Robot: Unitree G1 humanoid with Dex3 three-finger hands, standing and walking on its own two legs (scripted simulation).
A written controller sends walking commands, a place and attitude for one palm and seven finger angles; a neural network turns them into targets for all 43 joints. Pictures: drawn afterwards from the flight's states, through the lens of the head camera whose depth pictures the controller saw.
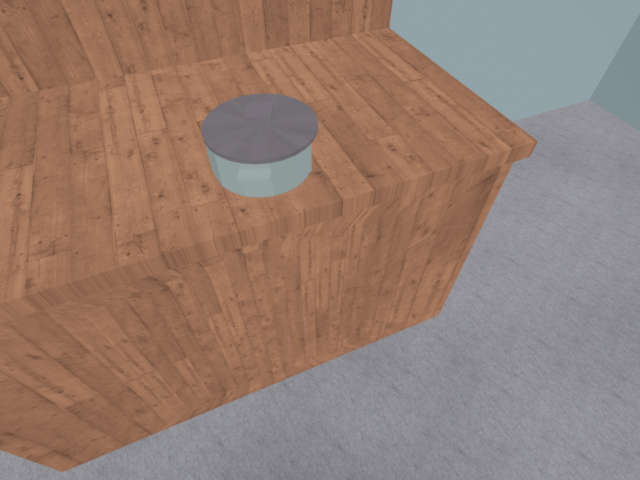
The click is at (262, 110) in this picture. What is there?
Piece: lid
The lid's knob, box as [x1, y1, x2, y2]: [244, 103, 272, 124]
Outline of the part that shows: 246,103 244,114 245,124 271,124 271,103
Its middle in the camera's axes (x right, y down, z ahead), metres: -0.11 -0.21 +0.65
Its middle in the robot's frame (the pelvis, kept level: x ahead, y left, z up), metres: +0.64 +0.14 +0.11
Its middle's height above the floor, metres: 0.88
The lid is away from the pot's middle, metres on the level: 0.00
